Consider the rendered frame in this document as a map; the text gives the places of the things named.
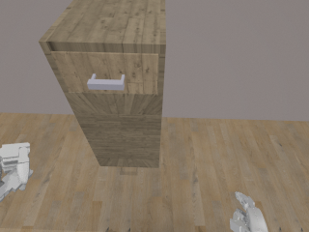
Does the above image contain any cabinet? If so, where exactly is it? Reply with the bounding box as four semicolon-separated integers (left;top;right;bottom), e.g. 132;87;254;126
39;0;166;168

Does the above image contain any handle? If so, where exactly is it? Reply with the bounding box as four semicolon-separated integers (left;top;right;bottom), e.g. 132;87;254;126
87;73;126;91

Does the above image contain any right robot hand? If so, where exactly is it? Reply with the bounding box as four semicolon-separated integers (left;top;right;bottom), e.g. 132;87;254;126
230;191;268;232

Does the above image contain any left robot hand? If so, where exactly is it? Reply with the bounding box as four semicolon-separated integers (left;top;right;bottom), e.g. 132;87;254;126
0;142;33;203

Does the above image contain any drawer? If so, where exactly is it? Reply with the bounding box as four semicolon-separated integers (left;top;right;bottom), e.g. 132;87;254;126
51;51;158;94

